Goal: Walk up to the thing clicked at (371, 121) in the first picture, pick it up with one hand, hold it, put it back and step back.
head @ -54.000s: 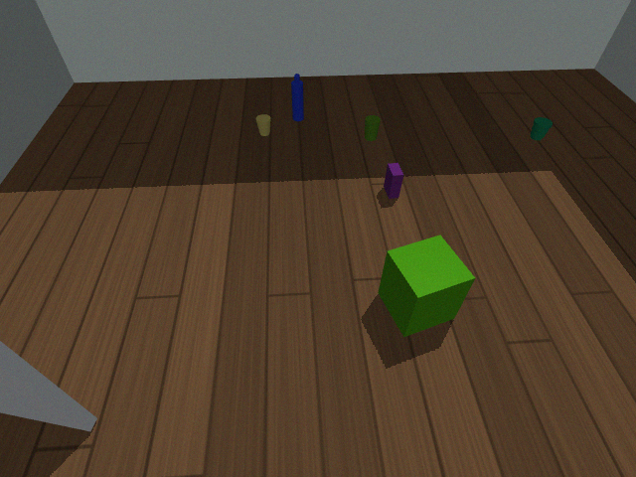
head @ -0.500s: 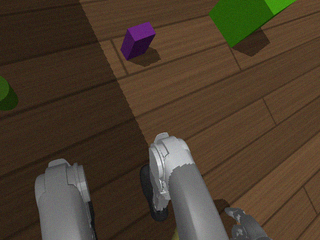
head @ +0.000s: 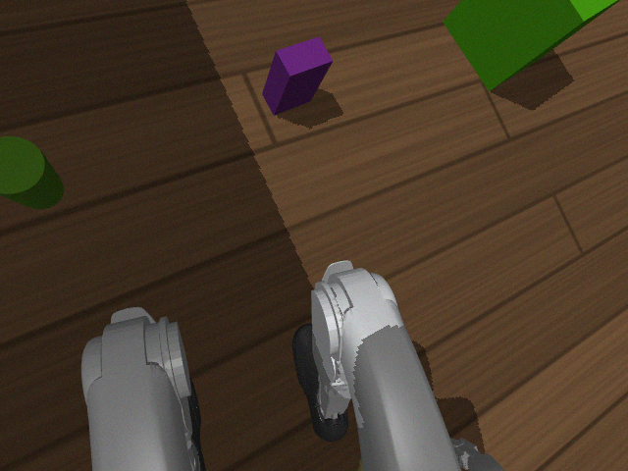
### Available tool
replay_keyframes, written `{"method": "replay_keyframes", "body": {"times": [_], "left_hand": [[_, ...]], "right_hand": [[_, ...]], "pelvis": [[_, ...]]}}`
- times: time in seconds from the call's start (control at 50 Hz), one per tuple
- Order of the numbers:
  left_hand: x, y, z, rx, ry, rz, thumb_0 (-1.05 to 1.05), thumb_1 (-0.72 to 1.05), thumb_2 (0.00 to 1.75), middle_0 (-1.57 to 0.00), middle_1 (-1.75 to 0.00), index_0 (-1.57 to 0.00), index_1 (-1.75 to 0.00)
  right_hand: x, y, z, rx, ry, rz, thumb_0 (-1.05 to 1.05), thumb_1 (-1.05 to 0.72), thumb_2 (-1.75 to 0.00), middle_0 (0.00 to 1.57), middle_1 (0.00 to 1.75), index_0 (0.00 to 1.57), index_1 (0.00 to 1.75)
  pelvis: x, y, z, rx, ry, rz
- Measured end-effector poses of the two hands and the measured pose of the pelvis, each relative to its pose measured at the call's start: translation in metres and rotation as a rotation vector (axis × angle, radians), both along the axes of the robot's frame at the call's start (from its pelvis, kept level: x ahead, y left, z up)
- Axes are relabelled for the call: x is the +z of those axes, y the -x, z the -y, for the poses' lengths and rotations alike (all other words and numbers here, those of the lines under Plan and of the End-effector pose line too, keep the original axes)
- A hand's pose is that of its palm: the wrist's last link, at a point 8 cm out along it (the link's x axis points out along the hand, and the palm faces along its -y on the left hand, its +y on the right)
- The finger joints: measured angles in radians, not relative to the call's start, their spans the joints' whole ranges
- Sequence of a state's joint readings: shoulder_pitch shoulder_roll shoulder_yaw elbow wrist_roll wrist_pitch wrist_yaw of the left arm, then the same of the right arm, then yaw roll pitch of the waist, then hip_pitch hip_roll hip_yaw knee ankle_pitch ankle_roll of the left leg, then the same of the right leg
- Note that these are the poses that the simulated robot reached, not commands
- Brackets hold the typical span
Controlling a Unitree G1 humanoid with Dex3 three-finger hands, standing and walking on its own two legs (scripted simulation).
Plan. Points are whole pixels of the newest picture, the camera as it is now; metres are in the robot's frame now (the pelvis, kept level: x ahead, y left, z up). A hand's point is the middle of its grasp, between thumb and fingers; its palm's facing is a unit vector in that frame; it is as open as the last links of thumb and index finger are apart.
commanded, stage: home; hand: left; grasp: from above
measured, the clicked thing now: (26, 178) +0.53 +0.31 -0.30
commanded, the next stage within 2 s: none
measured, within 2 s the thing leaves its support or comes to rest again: neither
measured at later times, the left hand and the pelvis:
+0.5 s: hand out of the picture +0.33 +0.27 +0.09, palm faces -0.10 -0.83 -0.55, open 7.4 cm; pelvis +0.03 +0.00 +0.19, yaw +6 degrees
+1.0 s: hand out of the picture +0.25 +0.20 +0.28, palm faces +0.18 -0.96 -0.22, open 7.4 cm; pelvis +0.08 +0.00 +0.34, yaw +8 degrees
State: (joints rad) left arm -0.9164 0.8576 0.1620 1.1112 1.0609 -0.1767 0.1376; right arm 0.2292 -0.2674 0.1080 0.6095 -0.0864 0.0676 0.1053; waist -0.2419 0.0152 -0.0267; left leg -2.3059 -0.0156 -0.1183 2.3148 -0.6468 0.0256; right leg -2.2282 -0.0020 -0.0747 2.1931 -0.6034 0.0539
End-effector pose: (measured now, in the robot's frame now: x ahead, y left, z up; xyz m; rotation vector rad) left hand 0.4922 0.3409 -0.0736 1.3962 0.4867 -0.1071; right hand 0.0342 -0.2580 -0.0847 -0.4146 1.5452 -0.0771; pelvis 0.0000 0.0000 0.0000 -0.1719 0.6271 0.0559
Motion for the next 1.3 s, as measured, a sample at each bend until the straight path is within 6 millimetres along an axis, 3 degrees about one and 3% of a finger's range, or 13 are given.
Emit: {"method": "replay_keyframes", "body": {"times": [0.14, 0.32, 0.46, 0.64, 0.82, 1.04, 1.16, 1.3], "left_hand": [[0.064, 0.047, 0.0, 0.132, 0.181, -0.017, 0.0, 0.3, 0.89, -0.24, -0.49, -0.23, -0.5], [0.141, 0.113, 0.012, 0.292, 0.441, -0.029, 0.0, 0.69, 0.94, -0.23, -0.4, -0.23, -0.4], [0.189, 0.159, 0.027, 0.449, 0.623, -0.016, 0.0, 0.84, 0.92, -0.22, -0.34, -0.22, -0.34], [0.249, 0.208, 0.053, 0.661, 0.826, -0.035, 0.01, 0.89, 0.9, -0.21, -0.3, -0.21, -0.3], [0.318, 0.238, 0.072, 0.803, 0.965, -0.034, 0.01, 0.9, 0.9, -0.21, -0.3, -0.21, -0.3], [0.394, 0.272, 0.093, 0.826, 1.03, -0.026, 0.01, 0.9, 0.9, -0.2, -0.3, -0.2, -0.3], [0.413, 0.288, 0.098, 0.827, 1.034, -0.017, 0.01, 0.9, 0.9, -0.2, -0.3, -0.2, -0.3], [0.413, 0.294, 0.099, 0.841, 1.036, -0.022, 0.01, 0.9, 0.9, -0.2, -0.3, -0.2, -0.3]], "right_hand": [[0.037, -0.062, 0.004, 0.009, -0.018, 0.147, 0.0, -0.9, -0.9, 0.21, 0.3, 0.21, 0.3], [0.11, -0.151, -0.004, 0.081, -0.054, 0.413, 0.0, -0.9, -0.9, 0.2, 0.3, 0.2, 0.3], [0.169, -0.192, -0.021, 0.101, -0.096, 0.581, 0.0, -0.91, -0.9, 0.2, 0.3, 0.2, 0.3], [0.239, -0.205, -0.038, 0.081, -0.115, 0.689, 0.01, -0.91, -0.9, 0.2, 0.3, 0.2, 0.3], [0.304, -0.201, -0.039, 0.054, -0.087, 0.748, 0.01, -0.91, -0.9, 0.2, 0.3, 0.21, 0.3], [0.366, -0.215, -0.035, 0.029, -0.07, 0.879, 0.01, -0.91, -0.9, 0.2, 0.3, 0.21, 0.3], [0.383, -0.235, -0.037, 0.049, -0.084, 0.96, 0.01, -0.91, -0.9, 0.2, 0.3, 0.2, 0.3], [0.393, -0.252, -0.041, 0.094, -0.103, 1.02, 0.01, -0.9, -0.9, 0.2, 0.3, 0.21, 0.3]], "pelvis": [[0.054, -0.009, -0.001, 0.013, -0.024, -0.026], [0.126, -0.018, 0.0, 0.033, -0.055, 0.022], [0.176, -0.025, 0.001, 0.049, -0.076, 0.082], [0.24, -0.039, 0.002, 0.06, -0.101, 0.174], [0.3, -0.06, 0.003, 0.073, -0.12, 0.279], [0.349, -0.086, 0.002, 0.085, -0.143, 0.39], [0.358, -0.092, 0.003, 0.092, -0.153, 0.424], [0.36, -0.092, 0.006, 0.099, -0.162, 0.443]]}}
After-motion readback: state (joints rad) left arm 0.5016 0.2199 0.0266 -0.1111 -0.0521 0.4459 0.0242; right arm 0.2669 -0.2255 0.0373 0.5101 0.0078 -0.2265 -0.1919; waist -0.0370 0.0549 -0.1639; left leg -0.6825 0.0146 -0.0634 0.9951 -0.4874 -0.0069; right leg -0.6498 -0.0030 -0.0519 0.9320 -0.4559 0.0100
